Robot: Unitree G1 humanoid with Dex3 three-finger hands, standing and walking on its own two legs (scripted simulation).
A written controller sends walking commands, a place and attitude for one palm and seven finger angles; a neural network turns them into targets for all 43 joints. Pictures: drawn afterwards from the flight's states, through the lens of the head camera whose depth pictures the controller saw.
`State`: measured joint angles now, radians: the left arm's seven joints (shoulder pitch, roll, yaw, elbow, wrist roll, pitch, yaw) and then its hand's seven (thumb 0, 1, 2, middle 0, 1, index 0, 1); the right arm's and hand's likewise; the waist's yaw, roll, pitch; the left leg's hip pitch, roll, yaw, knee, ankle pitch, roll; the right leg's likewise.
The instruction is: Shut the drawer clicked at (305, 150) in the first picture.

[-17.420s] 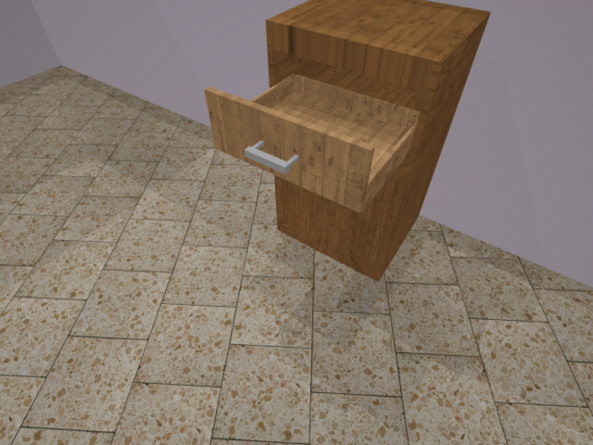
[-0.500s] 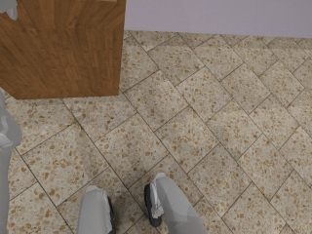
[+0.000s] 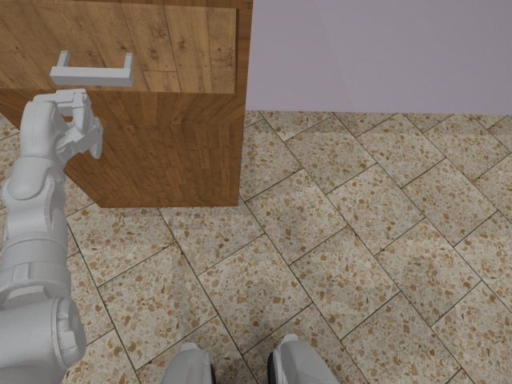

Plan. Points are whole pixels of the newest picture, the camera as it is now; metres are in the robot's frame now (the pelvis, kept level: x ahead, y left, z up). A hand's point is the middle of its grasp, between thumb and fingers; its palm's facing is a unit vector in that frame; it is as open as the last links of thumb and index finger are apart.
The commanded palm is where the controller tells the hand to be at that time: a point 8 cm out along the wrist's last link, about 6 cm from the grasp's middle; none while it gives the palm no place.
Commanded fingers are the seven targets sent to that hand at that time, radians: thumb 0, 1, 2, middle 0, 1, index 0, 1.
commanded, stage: draw the hand back to the body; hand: left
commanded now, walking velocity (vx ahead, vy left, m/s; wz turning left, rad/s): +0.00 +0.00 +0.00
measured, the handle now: (95, 67) +0.63 +0.22 +0.02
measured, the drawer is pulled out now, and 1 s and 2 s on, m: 0.00 0.00 0.00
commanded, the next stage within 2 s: step back with the hand held close in 1.16 s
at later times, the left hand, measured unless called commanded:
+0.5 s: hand (9, 227) +0.31 +0.22 +0.14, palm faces +0.23 -0.94 -0.27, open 3.3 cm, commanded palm +0.27 +0.27 +0.16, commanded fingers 0.00 0.90 0.90 -1.40 -1.60 -1.40 -1.60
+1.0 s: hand out of the picture +0.17 +0.23 +0.23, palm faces +0.44 -0.80 -0.41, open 3.3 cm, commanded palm +0.12 +0.27 +0.24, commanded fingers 0.00 0.90 0.90 -1.40 -1.60 -1.40 -1.60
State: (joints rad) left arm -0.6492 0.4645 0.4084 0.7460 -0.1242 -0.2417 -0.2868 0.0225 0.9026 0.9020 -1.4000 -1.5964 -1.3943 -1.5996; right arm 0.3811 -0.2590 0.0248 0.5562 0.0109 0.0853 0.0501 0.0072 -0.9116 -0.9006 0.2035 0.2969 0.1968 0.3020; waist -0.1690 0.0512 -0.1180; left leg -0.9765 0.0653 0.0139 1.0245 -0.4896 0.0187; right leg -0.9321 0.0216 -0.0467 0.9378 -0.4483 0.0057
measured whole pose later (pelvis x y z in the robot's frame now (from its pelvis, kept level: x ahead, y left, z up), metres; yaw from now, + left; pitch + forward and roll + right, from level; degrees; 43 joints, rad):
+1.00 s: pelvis +0.01 -0.01 +0.07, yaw +3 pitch -4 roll +0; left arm 0.54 0.34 0.28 -0.46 -0.07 -0.07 0.10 0.02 0.89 0.90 -1.41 -1.60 -1.40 -1.60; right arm 0.20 -0.24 0.02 0.61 0.01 -0.07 -0.07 0.02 -0.91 -0.90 0.20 0.30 0.20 0.30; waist 0.06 0.08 -0.01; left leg -0.10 0.02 0.02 0.44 -0.27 0.00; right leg -0.07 -0.01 -0.05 0.41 -0.27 0.00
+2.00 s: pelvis -0.08 +0.00 +0.06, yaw +4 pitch +1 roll -2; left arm 0.63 0.39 0.37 -0.58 -0.03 -0.24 0.14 0.02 0.89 0.90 -1.41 -1.60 -1.40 -1.60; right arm 0.18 -0.22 0.00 0.55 0.01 -0.03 -0.08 0.02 -0.91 -0.90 0.21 0.30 0.20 0.30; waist 0.00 0.03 0.04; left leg -0.38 0.00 0.00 0.55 -0.18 0.04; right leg -0.33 -0.02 -0.06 0.47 -0.16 0.02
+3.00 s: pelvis -0.21 +0.00 +0.05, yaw +1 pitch +1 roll -3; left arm 0.68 0.47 0.39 -0.64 -0.08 -0.29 0.11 0.02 0.89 0.90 -1.41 -1.59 -1.41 -1.60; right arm 0.21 -0.21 -0.01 0.61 0.00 -0.06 -0.08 0.01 -0.91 -0.90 0.21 0.30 0.20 0.30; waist -0.04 0.00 -0.02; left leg -0.49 0.02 -0.01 0.52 -0.07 0.01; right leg -0.17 0.04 0.01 0.51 -0.36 0.02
